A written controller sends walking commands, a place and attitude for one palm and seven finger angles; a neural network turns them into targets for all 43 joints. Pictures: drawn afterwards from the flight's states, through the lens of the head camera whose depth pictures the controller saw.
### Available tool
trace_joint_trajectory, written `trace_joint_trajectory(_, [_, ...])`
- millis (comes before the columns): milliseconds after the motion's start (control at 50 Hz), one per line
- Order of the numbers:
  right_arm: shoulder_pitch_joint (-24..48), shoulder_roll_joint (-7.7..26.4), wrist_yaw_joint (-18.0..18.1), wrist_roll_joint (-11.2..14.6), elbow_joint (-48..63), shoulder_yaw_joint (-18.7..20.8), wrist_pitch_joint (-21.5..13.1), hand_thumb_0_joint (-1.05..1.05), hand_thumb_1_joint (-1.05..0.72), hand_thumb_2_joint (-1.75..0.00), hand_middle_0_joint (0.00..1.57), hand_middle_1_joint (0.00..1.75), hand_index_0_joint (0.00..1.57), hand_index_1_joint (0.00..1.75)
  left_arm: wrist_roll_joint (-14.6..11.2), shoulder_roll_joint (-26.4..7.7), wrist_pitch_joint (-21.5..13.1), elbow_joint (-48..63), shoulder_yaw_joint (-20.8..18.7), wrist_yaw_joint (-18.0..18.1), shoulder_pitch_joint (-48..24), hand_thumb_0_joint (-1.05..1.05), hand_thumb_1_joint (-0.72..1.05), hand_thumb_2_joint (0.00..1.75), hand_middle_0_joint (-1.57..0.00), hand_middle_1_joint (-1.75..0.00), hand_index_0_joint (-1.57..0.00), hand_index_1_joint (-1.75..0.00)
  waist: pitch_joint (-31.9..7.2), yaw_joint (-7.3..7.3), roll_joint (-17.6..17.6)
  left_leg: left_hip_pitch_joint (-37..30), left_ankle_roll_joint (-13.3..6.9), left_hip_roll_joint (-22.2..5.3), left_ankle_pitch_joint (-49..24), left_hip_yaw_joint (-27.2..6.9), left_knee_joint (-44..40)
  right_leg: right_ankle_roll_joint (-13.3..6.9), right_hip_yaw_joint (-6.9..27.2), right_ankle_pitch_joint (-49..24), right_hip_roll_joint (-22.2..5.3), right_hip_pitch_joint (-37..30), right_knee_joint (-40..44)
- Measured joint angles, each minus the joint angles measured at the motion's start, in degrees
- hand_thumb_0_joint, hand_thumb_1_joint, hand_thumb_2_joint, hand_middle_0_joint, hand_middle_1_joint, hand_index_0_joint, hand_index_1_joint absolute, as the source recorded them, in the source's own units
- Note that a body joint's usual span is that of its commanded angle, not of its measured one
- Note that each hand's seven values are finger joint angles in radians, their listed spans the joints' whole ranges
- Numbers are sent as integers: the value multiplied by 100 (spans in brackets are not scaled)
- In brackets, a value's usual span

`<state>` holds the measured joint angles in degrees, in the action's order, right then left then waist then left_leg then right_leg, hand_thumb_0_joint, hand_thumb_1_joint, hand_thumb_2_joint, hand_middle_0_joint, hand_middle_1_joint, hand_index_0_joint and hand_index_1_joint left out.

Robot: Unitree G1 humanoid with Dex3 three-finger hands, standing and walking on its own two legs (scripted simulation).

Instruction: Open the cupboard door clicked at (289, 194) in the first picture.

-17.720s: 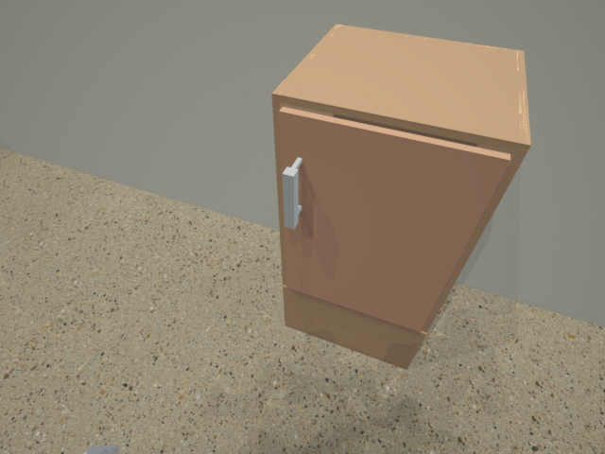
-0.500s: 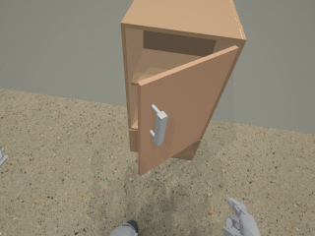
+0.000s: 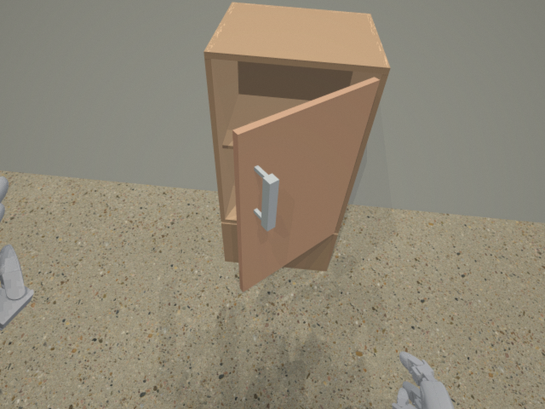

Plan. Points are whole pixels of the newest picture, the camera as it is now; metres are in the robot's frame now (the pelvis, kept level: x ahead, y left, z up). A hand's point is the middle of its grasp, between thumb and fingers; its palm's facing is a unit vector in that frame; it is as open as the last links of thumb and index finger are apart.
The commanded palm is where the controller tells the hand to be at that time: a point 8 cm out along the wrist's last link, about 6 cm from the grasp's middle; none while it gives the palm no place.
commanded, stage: stop stepping back and stand still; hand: left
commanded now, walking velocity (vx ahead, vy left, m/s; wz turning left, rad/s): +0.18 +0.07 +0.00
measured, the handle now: (263, 198) +0.55 +0.05 -0.05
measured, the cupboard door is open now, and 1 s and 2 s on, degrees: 43 43 43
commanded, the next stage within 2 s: let the arm hang, fingers relaxed in 0.26 s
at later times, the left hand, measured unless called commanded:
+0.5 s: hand (99, 363) +0.18 +0.26 -0.03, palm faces +0.20 -0.90 -0.39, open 7.4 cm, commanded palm none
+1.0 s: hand out of the picture -0.09 +0.20 -0.17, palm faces +0.09 -0.97 -0.23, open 7.3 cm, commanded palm none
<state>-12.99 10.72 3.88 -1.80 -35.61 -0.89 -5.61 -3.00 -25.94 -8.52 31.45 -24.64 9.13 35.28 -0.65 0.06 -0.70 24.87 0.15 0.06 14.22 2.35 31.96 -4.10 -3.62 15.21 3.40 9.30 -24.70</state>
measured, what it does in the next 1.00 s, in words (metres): steps on the spot: left foot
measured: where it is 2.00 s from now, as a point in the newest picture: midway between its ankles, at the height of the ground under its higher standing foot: outside the picture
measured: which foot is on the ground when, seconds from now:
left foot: up 0.00-0.16, down 0.18-1.00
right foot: down 0.00-1.00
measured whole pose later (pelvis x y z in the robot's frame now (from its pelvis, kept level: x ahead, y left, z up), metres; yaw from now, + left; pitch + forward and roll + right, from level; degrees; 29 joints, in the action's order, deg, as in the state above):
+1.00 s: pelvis -0.03 +0.02 +0.00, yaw +3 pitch -2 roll +0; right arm -16.8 8.9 1.8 -1.5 -64.4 -0.2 1.2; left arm 0.4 -9.9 1.5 -66.8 -0.9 1.5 18.9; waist 3.6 0.4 1.3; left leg 13.7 -1.2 0.0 8.8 1.5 24.5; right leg -1.5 -4.7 13.1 0.1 9.2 -24.3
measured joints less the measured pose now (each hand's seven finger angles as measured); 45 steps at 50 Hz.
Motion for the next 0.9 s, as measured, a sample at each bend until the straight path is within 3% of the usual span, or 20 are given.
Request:
trace_joint_trajectory(40, [-76,77,3,30,-214,32,81,1,-90,-90,20,30,21,30,9,127,-4,-160,89,-1,-84,2,89,90,-21,-30,-21,-30,-102,132,21,180,25,-6,242,-92,1047,-21,79,-6,10,63,-140])
trace_joint_trajectory(80, [-224,135,29,64,-354,58,99,2,-90,-90,20,30,21,30,51,301,-32,-427,183,16,-256,2,89,90,-21,-30,-21,-30,-234,167,3,92,-8,-55,325,-78,1424,24,112,68,-20,75,-196])
trace_joint_trajectory(160, [-466,254,139,91,-442,108,-19,2,-90,-90,20,30,21,30,131,545,-42,-785,332,80,-725,2,89,90,-21,-30,-21,-30,-306,53,-7,-708,-165,-225,463,-18,425,92,-23,229,-105,134,-448])
trace_joint_trajectory(200, [-445,282,161,94,-430,149,-74,2,-90,-90,20,30,21,30,122,571,-73,-754,322,87,-823,2,89,90,-21,-30,-21,-30,-197,-45,-30,-924,-127,-216,147,-34,46,142,-76,365,-168,215,-711])
trace_joint_trajectory(300, [-315,84,119,78,-242,104,-211,2,-90,-90,20,30,20,30,122,280,-175,-511,16,57,-495,2,89,90,-21,-30,-21,-30,-14,-193,-194,-940,-48,-128,76,127,21,281,112,425,-260,339,-911])
trace_joint_trajectory(360, [-274,-9,55,85,-198,40,-279,2,-90,-90,20,30,20,30,122,157,-252,-411,-54,47,-374,2,89,90,-21,-30,-21,-30,52,-213,-78,-885,-16,-208,57,60,15,167,52,313,-166,287,-700])
trace_joint_trajectory(400, [-186,66,-160,90,-474,132,-343,2,-90,-90,20,30,20,30,333,176,-239,-1132,336,-217,-758,2,90,90,-20,-30,-21,-30,-44,-92,113,-640,-23,-222,57,7,201,148,1,289,-154,438,-732])
trace_joint_trajectory(440, [-29,196,-278,73,-816,195,-104,1,-90,-90,20,30,20,30,417,445,178,-2454,944,-507,-1343,1,90,90,-20,-30,-20,-30,-139,-1,320,-504,-34,-171,114,-29,328,165,-40,367,-209,584,-921])
trace_joint_trajectory(520, [171,223,-368,-4,-1286,149,413,1,-90,-90,20,30,20,30,460,1167,995,-5352,1799,-767,-2098,1,91,90,-19,-30,-20,-30,-103,-68,361,-475,-88,-13,163,-79,461,212,-102,555,-374,650,-1234])
trace_joint_trajectory(600, [178,2,-374,-45,-1636,24,586,1,-90,-90,20,29,20,30,419,1730,1294,-7409,2348,-861,-2141,1,92,90,-19,-30,-19,-29,176,-160,46,-704,-94,17,41,-60,222,238,-84,470,-399,469,-1086])
trace_joint_trajectory(640, [80,-115,-337,-32,-1841,-14,601,1,-90,-90,20,29,20,30,250,1878,1162,-7908,2173,-719,-2116,-2,97,90,-20,-30,-20,-30,291,-116,-78,-758,-83,-20,-66,-126,59,216,-150,326,-346,355,-829])
trace_joint_trajectory(720, [-80,-139,-232,-28,-2240,78,676,1,-93,-90,20,30,21,30,337,1638,1025,-8518,2164,-738,-2077,-6,103,90,-21,-30,-21,-30,413,40,-102,-844,-58,-77,-279,-200,-256,191,-219,30,-262,176,-332])
trace_joint_trajectory(900, [-316,-65,-198,18,-2719,109,689,1,-91,-90,20,29,20,30,349,1510,1034,-9609,2321,-780,-1703,-1,95,90,-20,-30,-20,-30,456,34,130,-1060,-111,-37,-492,-125,-660,243,-147,-199,-291,-2,43])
